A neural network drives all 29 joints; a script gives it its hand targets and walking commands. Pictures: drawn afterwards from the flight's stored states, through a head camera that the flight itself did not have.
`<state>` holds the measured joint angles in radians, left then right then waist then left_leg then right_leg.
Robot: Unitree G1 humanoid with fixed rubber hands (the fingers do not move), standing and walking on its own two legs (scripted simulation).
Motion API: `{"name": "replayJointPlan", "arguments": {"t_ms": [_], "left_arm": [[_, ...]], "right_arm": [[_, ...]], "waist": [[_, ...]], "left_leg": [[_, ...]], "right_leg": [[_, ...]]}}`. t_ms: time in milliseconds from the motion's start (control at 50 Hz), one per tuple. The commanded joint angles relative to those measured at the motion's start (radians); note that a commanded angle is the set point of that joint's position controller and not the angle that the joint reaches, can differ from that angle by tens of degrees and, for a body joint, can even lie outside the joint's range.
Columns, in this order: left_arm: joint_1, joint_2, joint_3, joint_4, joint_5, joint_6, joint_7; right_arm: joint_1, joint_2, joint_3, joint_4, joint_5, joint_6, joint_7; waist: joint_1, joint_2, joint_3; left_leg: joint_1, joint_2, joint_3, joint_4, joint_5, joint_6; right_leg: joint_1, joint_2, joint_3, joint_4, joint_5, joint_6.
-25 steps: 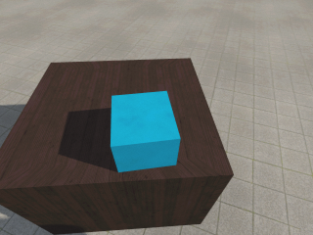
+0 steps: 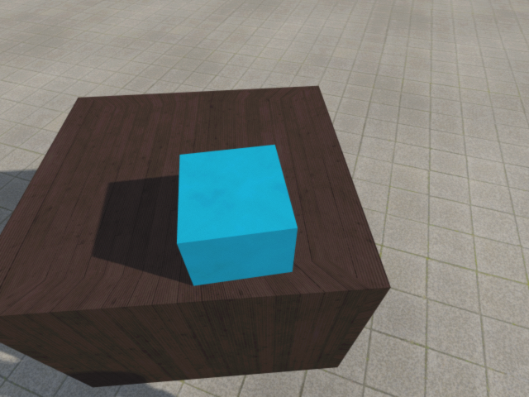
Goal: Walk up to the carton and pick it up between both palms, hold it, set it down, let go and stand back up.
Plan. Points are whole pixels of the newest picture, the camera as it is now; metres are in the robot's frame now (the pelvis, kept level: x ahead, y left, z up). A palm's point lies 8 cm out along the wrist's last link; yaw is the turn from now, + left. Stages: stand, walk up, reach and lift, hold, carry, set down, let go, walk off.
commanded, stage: walk up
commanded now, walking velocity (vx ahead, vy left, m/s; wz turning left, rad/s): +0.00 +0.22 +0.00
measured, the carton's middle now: (235, 212) +0.48 +0.09 -0.05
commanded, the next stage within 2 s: none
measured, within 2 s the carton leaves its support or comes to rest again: neither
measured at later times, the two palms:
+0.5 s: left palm out of the picture -0.01 +0.39 -0.17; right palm out of the picture +0.01 -0.09 -0.11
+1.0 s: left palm out of the picture -0.01 +0.42 -0.15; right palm out of the picture -0.01 +0.01 -0.15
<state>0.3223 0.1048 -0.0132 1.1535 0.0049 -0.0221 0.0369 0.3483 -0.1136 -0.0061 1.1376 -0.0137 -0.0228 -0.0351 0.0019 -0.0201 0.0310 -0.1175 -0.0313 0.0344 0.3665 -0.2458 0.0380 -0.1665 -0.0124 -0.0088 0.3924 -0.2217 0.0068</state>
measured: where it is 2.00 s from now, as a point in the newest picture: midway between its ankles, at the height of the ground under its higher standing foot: outside the picture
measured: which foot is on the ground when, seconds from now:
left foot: down 0.00-0.00, up 0.02-0.36, down 0.38-1.00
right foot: down 0.00-0.38, up 0.40-0.84, down 0.86-1.00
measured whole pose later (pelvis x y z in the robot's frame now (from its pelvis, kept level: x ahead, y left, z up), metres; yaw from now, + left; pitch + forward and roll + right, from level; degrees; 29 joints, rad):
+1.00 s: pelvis +0.00 +0.21 +0.00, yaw +1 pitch -2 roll +0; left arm 0.27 0.12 0.00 1.17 0.01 0.02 0.04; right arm 0.34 -0.12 0.01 1.08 -0.01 -0.01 -0.04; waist -0.02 0.02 0.01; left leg -0.11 -0.09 0.11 0.36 -0.22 0.12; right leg -0.08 0.01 -0.02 0.40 -0.29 -0.01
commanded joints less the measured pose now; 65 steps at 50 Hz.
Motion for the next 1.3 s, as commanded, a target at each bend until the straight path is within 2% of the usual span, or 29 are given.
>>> {"name": "replayJointPlan", "arguments": {"t_ms": [0, 20, 40, 60, 100, 140, 200, 220, 260, 280, 300, 320, 340, 360, 400, 420, 440, 460, 480, 520, 640, 720, 760, 820, 860, 880, 940, 1080, 1280], "left_arm": [[0.308, 0.337, 0.099, -0.002, 0.027, 0.028, 0.073], [0.291, 0.293, 0.097, -0.006, 0.027, 0.031, 0.076], [0.222, 0.283, 0.097, -0.026, 0.032, 0.034, 0.072], [0.169, 0.240, 0.091, -0.041, 0.034, 0.031, 0.065], [0.032, 0.190, 0.079, -0.086, 0.040, 0.030, 0.056], [0.010, 0.178, 0.076, -0.106, 0.042, 0.027, 0.042], [0.034, 0.193, 0.086, -0.108, 0.045, 0.020, 0.026], [0.073, 0.228, 0.105, -0.086, 0.047, 0.015, 0.007], [-0.042, 0.307, 0.134, -0.127, 0.050, 0.028, 0.000], [-0.061, 0.313, 0.137, -0.129, 0.047, 0.028, -0.002], [-0.105, 0.307, 0.143, -0.153, 0.046, 0.028, 0.013], [0.075, 0.206, 0.109, -0.074, 0.022, 0.030, 0.001], [0.086, 0.113, 0.095, -0.083, 0.024, 0.036, 0.010], [0.162, 0.081, 0.085, -0.092, 0.013, 0.051, 0.018], [0.154, 0.135, 0.085, -0.105, -0.008, 0.071, 0.005], [0.106, 0.144, 0.084, -0.111, -0.006, 0.079, -0.007], [0.082, 0.151, 0.090, -0.088, -0.004, 0.080, -0.019], [0.119, 0.157, 0.092, -0.061, 0.000, 0.077, -0.024], [0.163, 0.147, 0.088, -0.035, 0.002, 0.075, -0.021], [0.157, 0.131, 0.086, -0.029, 0.006, 0.078, -0.010], [0.015, 0.100, 0.062, -0.049, -0.005, 0.088, 0.000], [-0.068, 0.096, 0.046, -0.065, -0.012, 0.063, 0.012], [-0.027, 0.090, 0.040, -0.038, -0.019, 0.053, 0.014], [0.125, 0.047, 0.017, 0.041, -0.004, 0.043, 0.014], [0.075, 0.086, 0.018, 0.030, 0.008, 0.041, 0.013], [0.017, 0.101, 0.020, 0.027, 0.002, 0.041, 0.009], [-0.004, 0.046, 0.004, 0.012, 0.008, 0.030, 0.005], [0.034, 0.080, 0.005, 0.019, -0.005, 0.013, 0.007], [0.077, 0.046, -0.009, 0.042, 0.001, 0.011, 0.005]], "right_arm": [[-0.020, -0.182, -0.070, -0.090, -0.037, 0.070, 0.011], [-0.052, -0.163, -0.069, -0.113, -0.043, 0.081, 0.014], [-0.041, -0.111, -0.061, -0.122, -0.033, 0.081, 0.020], [-0.062, -0.090, -0.062, -0.138, -0.034, 0.077, 0.025], [-0.037, -0.098, -0.073, -0.136, -0.025, 0.075, 0.036], [-0.048, -0.099, -0.079, -0.155, -0.026, 0.077, 0.040], [-0.095, -0.116, -0.081, -0.183, -0.007, 0.080, 0.040], [-0.038, -0.102, -0.064, -0.190, -0.002, 0.070, 0.062], [0.021, -0.144, -0.065, -0.188, 0.011, 0.065, 0.077], [0.069, -0.155, -0.070, -0.168, 0.006, 0.058, 0.072], [0.055, -0.167, -0.090, -0.153, 0.007, 0.056, 0.040], [0.191, -0.202, -0.095, -0.110, -0.002, 0.009, 0.034], [0.195, -0.252, -0.091, -0.120, -0.016, -0.021, 0.019], [0.177, -0.328, -0.091, -0.128, -0.010, -0.029, 0.011], [0.023, -0.268, -0.076, -0.147, -0.005, -0.024, 0.022], [-0.047, -0.187, -0.045, -0.169, -0.002, -0.021, 0.028], [-0.089, -0.131, -0.025, -0.175, 0.002, -0.019, 0.028], [-0.083, -0.115, -0.016, -0.177, 0.004, -0.019, 0.020], [-0.030, -0.105, -0.016, -0.159, 0.008, -0.023, 0.013], [0.050, -0.120, -0.021, -0.130, 0.015, -0.029, 0.009], [0.047, -0.119, -0.011, -0.123, -0.004, -0.021, -0.015], [0.120, -0.105, 0.001, -0.093, -0.007, -0.016, -0.025], [0.144, -0.075, 0.008, -0.071, -0.008, -0.012, -0.027], [0.044, -0.107, -0.001, -0.094, 0.007, -0.011, -0.019], [0.072, -0.099, -0.005, -0.093, 0.010, -0.005, -0.009], [0.096, -0.062, 0.004, -0.081, 0.009, 0.003, -0.006], [0.086, -0.103, -0.002, -0.060, 0.003, 0.004, -0.007], [0.082, -0.060, 0.009, -0.029, 0.006, 0.000, -0.001], [0.093, -0.078, 0.009, -0.008, 0.008, 0.000, -0.007]], "waist": [[0.111, -0.016, 0.057], [0.105, 0.011, 0.062], [0.078, -0.072, 0.069], [0.077, -0.120, 0.070], [0.008, -0.153, 0.077], [0.003, -0.220, 0.059], [0.030, -0.313, 0.056], [0.019, -0.404, 0.003], [-0.015, -0.478, 0.048], [-0.030, -0.386, 0.051], [-0.045, -0.259, 0.113], [-0.084, -0.063, -0.076], [-0.085, 0.226, 0.013], [-0.007, 0.377, 0.002], [0.021, 0.511, 0.031], [0.028, 0.465, 0.073], [0.045, 0.403, 0.082], [0.075, 0.369, 0.050], [0.075, 0.334, 0.010], [0.060, 0.251, -0.040], [0.027, 0.128, -0.034], [-0.026, 0.119, -0.013], [-0.020, 0.089, -0.023], [0.043, -0.023, -0.036], [-0.013, -0.070, 0.012], [-0.034, -0.157, 0.101], [-0.019, -0.112, 0.146], [-0.019, 0.086, 0.078], [-0.016, 0.013, 0.063]], "left_leg": [[-0.493, 0.080, 0.000, 0.601, -0.306, -0.080], [-0.466, 0.097, -0.034, 0.682, -0.275, -0.077], [-0.437, 0.106, -0.039, 0.737, -0.249, -0.076], [-0.408, 0.114, -0.059, 0.744, -0.187, -0.079], [-0.376, 0.101, -0.081, 0.750, -0.103, -0.078], [-0.366, 0.068, -0.032, 0.680, -0.074, -0.089], [-0.311, 0.072, 0.019, 0.459, -0.089, -0.106], [-0.242, 0.064, 0.047, 0.387, -0.148, -0.109], [-0.092, 0.090, 0.052, 0.286, -0.138, -0.113], [-0.042, 0.088, 0.055, 0.197, -0.109, -0.104], [-0.028, 0.087, 0.020, 0.051, 0.045, -0.098], [0.197, 0.081, 0.020, -0.003, -0.034, -0.110], [0.144, 0.305, -0.202, -0.108, 0.323, -0.140], [0.015, 0.464, -0.343, -0.088, 0.578, -0.116], [-0.227, 0.423, -0.306, -0.160, 0.417, 0.002], [-0.248, 0.339, -0.246, -0.183, 0.292, -0.017], [-0.183, 0.246, -0.128, -0.150, 0.378, -0.049], [-0.034, 0.211, -0.042, -0.069, 0.636, -0.072], [0.033, 0.213, -0.018, -0.015, 0.830, -0.094], [0.059, 0.231, -0.024, 0.001, 0.928, -0.092], [0.046, 0.280, -0.132, -0.078, 0.461, 0.039], [0.149, 0.288, -0.199, -0.041, 0.666, 0.075], [0.174, 0.296, -0.207, -0.021, 0.747, 0.086], [0.042, 0.237, -0.151, -0.021, 0.469, 0.076], [-0.073, 0.161, -0.134, -0.073, 0.153, 0.056], [-0.076, 0.130, -0.112, -0.127, 0.065, 0.043], [-0.051, 0.144, -0.129, -0.092, 0.148, 0.041], [-0.028, 0.121, -0.116, -0.138, 0.041, 0.028], [0.009, 0.144, -0.136, -0.145, 0.054, 0.028]], "right_leg": [[0.134, -0.585, 0.505, -0.088, 0.410, -0.253], [0.049, -0.585, 0.493, -0.114, 0.343, -0.280], [-0.033, -0.548, 0.429, -0.148, 0.251, -0.269], [-0.085, -0.455, 0.356, -0.168, 0.161, -0.224], [-0.157, -0.316, 0.188, -0.156, 0.034, -0.127], [-0.144, -0.245, 0.107, -0.127, 0.058, -0.086], [-0.137, -0.222, 0.071, -0.110, 0.124, -0.082], [-0.165, -0.203, 0.071, -0.195, -0.315, -0.063], [-0.295, -0.240, 0.105, -0.232, -0.415, -0.068], [-0.297, -0.242, 0.111, -0.190, -0.380, -0.065], [-0.268, -0.216, 0.056, 0.029, 0.121, -0.044], [-0.293, -0.045, -0.042, 0.226, -0.305, -0.018], [-0.391, 0.003, -0.018, 0.405, -0.393, 0.008], [-0.337, -0.008, 0.035, 0.472, -0.438, 0.019], [-0.172, -0.065, 0.074, 0.460, -0.392, 0.015], [-0.168, -0.070, 0.082, 0.479, -0.333, 0.001], [-0.171, -0.061, 0.073, 0.488, -0.250, -0.006], [-0.227, -0.033, 0.053, 0.500, -0.220, -0.007], [-0.217, -0.012, 0.033, 0.535, -0.179, -0.005], [-0.180, -0.001, 0.005, 0.550, -0.120, 0.002], [-0.154, -0.020, 0.020, 0.353, -0.143, 0.020], [-0.156, -0.020, 0.024, 0.163, -0.198, -0.005], [-0.115, -0.032, 0.030, 0.061, -0.163, -0.012], [0.093, -0.078, 0.059, -0.062, 0.169, -0.027], [0.118, -0.106, 0.115, -0.051, 0.198, -0.053], [0.012, -0.098, 0.111, -0.047, 0.131, -0.068], [-0.003, -0.089, 0.093, -0.087, 0.130, -0.056], [0.016, -0.088, 0.099, -0.091, 0.069, -0.061], [-0.029, -0.074, 0.077, -0.078, 0.051, -0.044]]}}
